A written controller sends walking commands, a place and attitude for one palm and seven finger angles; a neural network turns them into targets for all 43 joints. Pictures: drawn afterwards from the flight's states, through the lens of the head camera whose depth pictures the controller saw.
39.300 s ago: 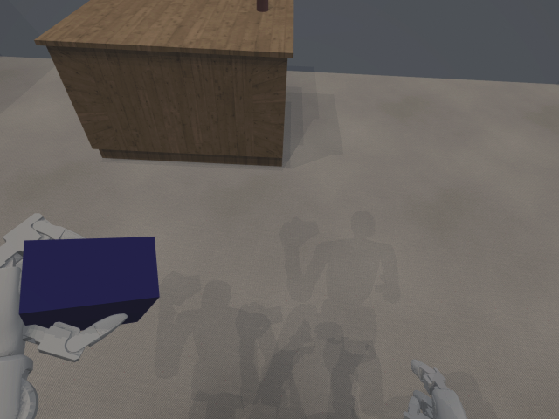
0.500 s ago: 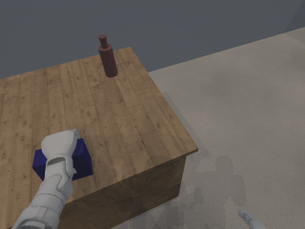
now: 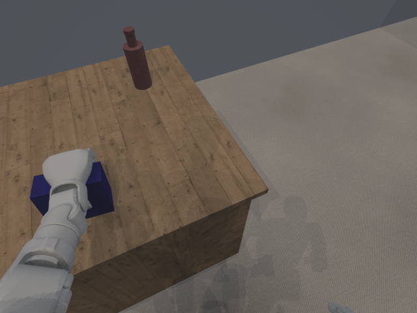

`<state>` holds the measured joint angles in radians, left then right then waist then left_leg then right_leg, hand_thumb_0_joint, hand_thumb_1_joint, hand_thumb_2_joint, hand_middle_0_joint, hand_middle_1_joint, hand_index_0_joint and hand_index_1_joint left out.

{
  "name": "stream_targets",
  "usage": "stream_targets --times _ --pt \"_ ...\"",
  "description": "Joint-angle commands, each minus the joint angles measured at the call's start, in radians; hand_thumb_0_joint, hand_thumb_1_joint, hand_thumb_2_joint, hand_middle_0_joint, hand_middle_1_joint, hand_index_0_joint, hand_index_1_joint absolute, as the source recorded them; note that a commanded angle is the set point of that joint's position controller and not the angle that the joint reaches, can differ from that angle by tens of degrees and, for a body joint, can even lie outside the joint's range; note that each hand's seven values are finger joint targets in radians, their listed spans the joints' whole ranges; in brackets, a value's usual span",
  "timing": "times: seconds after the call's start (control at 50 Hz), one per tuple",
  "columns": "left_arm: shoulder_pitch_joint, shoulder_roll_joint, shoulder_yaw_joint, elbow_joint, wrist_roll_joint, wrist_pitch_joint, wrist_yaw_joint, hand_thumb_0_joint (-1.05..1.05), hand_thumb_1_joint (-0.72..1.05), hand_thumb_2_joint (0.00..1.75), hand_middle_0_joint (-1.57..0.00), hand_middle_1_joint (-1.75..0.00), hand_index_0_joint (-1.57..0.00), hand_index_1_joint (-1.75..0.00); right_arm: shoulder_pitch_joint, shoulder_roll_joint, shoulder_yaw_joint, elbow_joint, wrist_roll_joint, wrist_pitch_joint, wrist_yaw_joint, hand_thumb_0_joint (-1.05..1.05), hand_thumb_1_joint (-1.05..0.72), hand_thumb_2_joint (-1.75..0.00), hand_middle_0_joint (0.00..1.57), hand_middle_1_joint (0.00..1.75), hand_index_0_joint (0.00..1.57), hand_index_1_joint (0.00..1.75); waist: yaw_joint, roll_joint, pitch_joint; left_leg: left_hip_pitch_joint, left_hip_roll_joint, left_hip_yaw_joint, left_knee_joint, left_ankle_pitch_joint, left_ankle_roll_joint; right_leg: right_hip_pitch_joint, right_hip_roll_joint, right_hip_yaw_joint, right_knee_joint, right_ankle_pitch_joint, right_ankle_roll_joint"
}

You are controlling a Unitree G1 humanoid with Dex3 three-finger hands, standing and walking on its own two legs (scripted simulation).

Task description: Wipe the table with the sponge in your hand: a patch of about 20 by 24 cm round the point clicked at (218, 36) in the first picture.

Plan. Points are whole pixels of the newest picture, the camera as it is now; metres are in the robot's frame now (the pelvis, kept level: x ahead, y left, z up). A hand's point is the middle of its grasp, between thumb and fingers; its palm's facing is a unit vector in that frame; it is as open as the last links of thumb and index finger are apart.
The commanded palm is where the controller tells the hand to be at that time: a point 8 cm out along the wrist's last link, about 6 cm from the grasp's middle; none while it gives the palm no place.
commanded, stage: wipe forward along the first lane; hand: left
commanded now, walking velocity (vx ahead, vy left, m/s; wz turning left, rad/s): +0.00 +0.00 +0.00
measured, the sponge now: (79, 199) +0.36 +0.32 -0.04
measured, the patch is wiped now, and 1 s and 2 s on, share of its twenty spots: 0.40 0.55 0.60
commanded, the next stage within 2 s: slide across to the middle lane in 0.48 s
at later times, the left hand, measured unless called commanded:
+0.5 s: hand (73, 160) +0.43 +0.34 +0.00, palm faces -0.14 +0.00 -0.99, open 10.1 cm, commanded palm +0.42 +0.33 +0.04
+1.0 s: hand (83, 152) +0.45 +0.32 +0.01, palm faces -0.11 -0.01 -0.99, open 10.1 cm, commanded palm +0.44 +0.29 +0.06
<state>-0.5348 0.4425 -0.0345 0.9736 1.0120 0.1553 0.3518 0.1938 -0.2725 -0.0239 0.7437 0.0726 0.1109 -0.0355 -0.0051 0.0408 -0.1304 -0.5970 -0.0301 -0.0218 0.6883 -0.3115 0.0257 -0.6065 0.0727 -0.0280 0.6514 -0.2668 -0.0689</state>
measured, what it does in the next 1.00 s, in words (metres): shifts its weight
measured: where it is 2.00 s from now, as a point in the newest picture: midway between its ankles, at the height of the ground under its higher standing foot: outside the picture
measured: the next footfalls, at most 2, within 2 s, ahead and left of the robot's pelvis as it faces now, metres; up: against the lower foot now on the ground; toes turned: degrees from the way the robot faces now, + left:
none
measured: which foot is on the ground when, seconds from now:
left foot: down 0.00-1.00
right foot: down 0.00-1.00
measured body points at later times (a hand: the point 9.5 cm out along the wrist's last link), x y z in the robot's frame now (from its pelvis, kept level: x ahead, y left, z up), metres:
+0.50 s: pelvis +0.01 +0.02 +0.00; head +0.09 +0.02 +0.44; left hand +0.43 +0.33 +0.06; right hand +0.07 -0.26 -0.13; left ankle +0.01 +0.11 -0.72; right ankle +0.03 -0.08 -0.72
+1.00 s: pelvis +0.03 +0.05 +0.00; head +0.10 +0.05 +0.45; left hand +0.45 +0.32 +0.06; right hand +0.12 -0.21 -0.13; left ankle +0.01 +0.11 -0.72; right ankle +0.03 -0.08 -0.72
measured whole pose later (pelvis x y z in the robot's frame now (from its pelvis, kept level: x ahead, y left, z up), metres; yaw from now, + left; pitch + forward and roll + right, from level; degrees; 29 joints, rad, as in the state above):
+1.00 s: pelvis +0.03 +0.05 +0.00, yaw +1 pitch +16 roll -3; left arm -0.74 0.41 -0.15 1.10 0.99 0.22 0.36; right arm 0.23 -0.24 -0.04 0.79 0.06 0.13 0.02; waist -0.02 0.04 -0.15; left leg -0.61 -0.06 -0.03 0.70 -0.36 0.08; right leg -0.59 0.04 -0.03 0.61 -0.29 -0.02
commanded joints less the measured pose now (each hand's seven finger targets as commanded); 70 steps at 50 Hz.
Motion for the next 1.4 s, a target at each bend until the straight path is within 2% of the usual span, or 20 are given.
stream_targets --times 0.0,0.12,0.34,0.42,0.48,0.54,0.56,0.68,0.78,0.8,0.88,0.92,0.98,1.04,1.08,1.14,1.22,1.28,1.36,1.38 --pt "-0.255 0.263 0.062 -0.007 0.034 0.028 0.04 0.0 0.1 1.3 -1.2 -1.6 -1.2 -1.6 -0.005 -0.146 -0.046 -0.098 -0.004 -0.033 -0.008 0.0 -0.9 -0.9 0.2 0.3 0.2 0.3 -0.027 -0.109 -0.22 -0.004 -0.005 -0.005 -0.068 0.039 0.039 0.21 -0.056 0.092 -0.115 0.089 0.02" --pt "-0.357 0.314 0.059 0.048 0.055 0.03 0.039 0.0 0.1 1.3 -1.2 -1.6 -1.2 -1.6 0.022 -0.154 -0.04 -0.085 -0.004 -0.031 -0.005 0.0 -0.9 -0.9 0.2 0.3 0.2 0.3 -0.052 -0.074 -0.205 -0.02 -0.001 -0.006 -0.06 0.024 0.042 0.166 -0.055 0.087 -0.114 0.064 0.02" --pt "-0.432 0.333 0.045 0.105 0.053 0.014 0.011 0.0 0.1 1.3 -1.2 -1.6 -1.2 -1.6 0.084 -0.163 -0.041 -0.081 -0.006 -0.027 0.004 0.0 -0.9 -0.9 0.2 0.3 0.2 0.3 -0.073 -0.047 -0.26 -0.003 0.006 -0.014 -0.04 0.091 0.041 0.148 -0.045 0.065 -0.093 0.133 0.019" --pt "-0.452 0.37 0.071 0.125 0.055 0.003 0.009 0.0 0.1 1.3 -1.2 -1.6 -1.2 -1.6 0.11 -0.171 -0.043 -0.073 -0.01 -0.025 0.009 0.0 -0.9 -0.9 0.2 0.3 0.2 0.3 -0.069 -0.036 -0.276 0.003 0.01 -0.019 -0.032 0.119 0.041 0.137 -0.039 0.058 -0.083 0.152 0.015" --pt "-0.458 0.352 0.073 0.108 0.05 -0.011 0.01 0.0 0.1 1.3 -1.2 -1.6 -1.2 -1.6 0.115 -0.17 -0.048 -0.073 -0.014 -0.025 0.015 0.0 -0.9 -0.9 0.2 0.3 0.2 0.3 -0.064 -0.018 -0.314 0.025 0.013 -0.024 -0.025 0.171 0.037 0.129 -0.036 0.054 -0.068 0.192 0.01" --pt "-0.479 0.357 0.058 0.134 0.058 -0.007 0.009 0.0 0.1 1.3 -1.2 -1.6 -1.2 -1.6 0.136 -0.177 -0.048 -0.064 -0.015 -0.018 0.02 0.0 -0.9 -0.9 0.2 0.3 0.2 0.3 -0.084 -0.037 -0.296 0.022 0.017 -0.022 -0.016 0.176 0.037 0.114 -0.033 0.049 -0.069 0.199 0.014" --pt "-0.458 0.365 0.069 0.141 0.059 -0.005 0.01 0.0 0.1 1.3 -1.2 -1.6 -1.2 -1.6 0.138 -0.176 -0.05 -0.065 -0.016 -0.016 0.022 0.0 -0.9 -0.9 0.2 0.3 0.2 0.3 -0.073 -0.038 -0.305 0.017 0.015 -0.02 -0.015 0.183 0.037 0.125 -0.034 0.052 -0.067 0.209 0.013" --pt "-0.481 0.24 0.024 0.012 0.016 -0.023 0.014 0.0 0.1 1.3 -1.2 -1.6 -1.2 -1.6 0.123 -0.155 -0.066 -0.067 -0.015 -0.016 0.034 0.0 -0.9 -0.9 0.2 0.3 0.2 0.3 -0.066 0.033 -0.373 0.183 0.039 -0.053 -0.029 0.329 0.012 0.105 -0.022 0.029 -0.065 0.245 0.003" --pt "-0.549 0.143 -0.034 -0.025 -0.027 -0.006 0.024 0.0 0.1 1.3 -1.2 -1.6 -1.2 -1.6 0.088 -0.146 -0.067 -0.05 -0.009 -0.017 0.032 0.0 -0.9 -0.9 0.2 0.3 0.2 0.3 -0.085 0.019 -0.31 0.247 0.057 -0.087 -0.066 0.32 -0.006 0.056 -0.022 0.011 -0.088 0.178 0.005" --pt "-0.561 0.096 -0.077 -0.023 -0.023 -0.001 0.023 0.0 0.1 1.3 -1.2 -1.6 -1.2 -1.6 0.096 -0.144 -0.07 -0.042 -0.012 -0.018 0.035 0.0 -0.9 -0.9 0.2 0.3 0.2 0.3 -0.092 0.036 -0.3 0.279 0.062 -0.097 -0.066 0.33 -0.013 0.027 -0.021 0.001 -0.084 0.164 0.006" --pt "-0.567 0.041 -0.098 -0.029 -0.021 0.019 0.019 0.0 0.1 1.3 -1.2 -1.6 -1.2 -1.6 0.071 -0.136 -0.07 -0.032 -0.014 -0.012 0.039 0.0 -0.9 -0.9 0.2 0.3 0.2 0.3 -0.079 0.062 -0.303 0.336 0.073 -0.12 -0.08 0.39 -0.038 0.003 -0.021 -0.004 -0.086 0.159 -0.002" --pt "-0.594 -0.013 -0.146 -0.017 -0.017 0.033 0.018 0.0 0.1 1.3 -1.2 -1.6 -1.2 -1.6 0.072 -0.132 -0.07 -0.025 -0.018 -0.004 0.043 0.0 -0.9 -0.9 0.2 0.3 0.2 0.3 -0.089 0.058 -0.292 0.363 0.081 -0.137 -0.077 0.416 -0.051 -0.024 -0.019 -0.013 -0.078 0.151 0.002" --pt "-0.605 0.008 -0.107 -0.011 -0.022 0.052 0.024 0.0 0.1 1.3 -1.2 -1.6 -1.2 -1.6 0.055 -0.131 -0.069 -0.018 -0.021 0.005 0.043 0.0 -0.9 -0.9 0.2 0.3 0.2 0.3 -0.074 0.042 -0.308 0.365 0.081 -0.138 -0.082 0.436 -0.06 -0.001 -0.018 -0.008 -0.081 0.162 -0.003" --pt "-0.63 -0.026 -0.136 0.012 -0.013 0.078 0.035 0.0 0.1 1.3 -1.2 -1.6 -1.2 -1.6 0.051 -0.126 -0.065 -0.012 -0.027 0.015 0.047 0.0 -0.9 -0.9 0.2 0.3 0.2 0.3 -0.083 0.004 -0.313 0.356 0.077 -0.122 -0.076 0.464 -0.059 0.026 -0.02 -0.012 -0.082 0.195 0.001" --pt "-0.622 0.014 -0.088 0.02 -0.015 0.094 0.045 0.0 0.1 1.3 -1.2 -1.6 -1.2 -1.6 0.035 -0.127 -0.06 -0.015 -0.029 0.021 0.046 0.0 -0.9 -0.9 0.2 0.3 0.2 0.3 -0.063 0.0 -0.343 0.34 0.07 -0.103 -0.082 0.479 -0.057 0.079 -0.021 -0.005 -0.085 0.23 -0.002" --pt "-0.646 0.009 -0.108 0.034 -0.004 0.122 0.053 0.0 0.1 1.3 -1.2 -1.6 -1.2 -1.6 0.034 -0.124 -0.052 -0.017 -0.033 0.029 0.047 0.0 -0.9 -0.9 0.2 0.3 0.2 0.3 -0.074 -0.017 -0.341 0.304 0.057 -0.075 -0.077 0.482 -0.046 0.131 -0.026 0.0 -0.087 0.303 0.003" --pt "-0.619 0.071 -0.057 0.057 0.003 0.149 0.065 0.0 0.1 1.3 -1.2 -1.6 -1.2 -1.6 0.037 -0.127 -0.047 -0.017 -0.037 0.031 0.047 0.0 -0.9 -0.9 0.2 0.3 0.2 0.3 -0.059 -0.038 -0.388 0.259 0.041 -0.043 -0.072 0.495 -0.028 0.234 -0.035 0.022 -0.083 0.424 0.006" --pt "-0.609 0.019 -0.084 0.031 -0.004 0.153 0.057 0.0 0.1 1.3 -1.2 -1.6 -1.2 -1.6 0.028 -0.117 -0.05 -0.027 -0.034 0.026 0.052 0.0 -0.9 -0.9 0.2 0.3 0.2 0.3 -0.06 -0.02 -0.414 0.262 0.038 -0.03 -0.066 0.529 -0.017 0.27 -0.041 0.031 -0.086 0.49 0.008" --pt "-0.503 0.027 -0.08 0.06 -0.01 0.16 0.044 0.0 0.1 1.3 -1.2 -1.6 -1.2 -1.6 0.034 -0.122 -0.049 -0.034 -0.029 0.031 0.054 0.0 -0.9 -0.9 0.2 0.3 0.2 0.3 -0.054 -0.057 -0.372 0.21 0.024 -0.01 -0.075 0.454 0.007 0.327 -0.046 0.047 -0.103 0.534 0.011" --pt "-0.512 -0.022 -0.114 0.035 -0.019 0.153 0.036 0.0 0.1 1.3 -1.2 -1.6 -1.2 -1.6 0.019 -0.116 -0.049 -0.04 -0.024 0.028 0.054 0.0 -0.9 -0.9 0.2 0.3 0.2 0.3 -0.058 -0.042 -0.37 0.214 0.025 -0.014 -0.082 0.46 0.005 0.322 -0.048 0.046 -0.104 0.529 0.01"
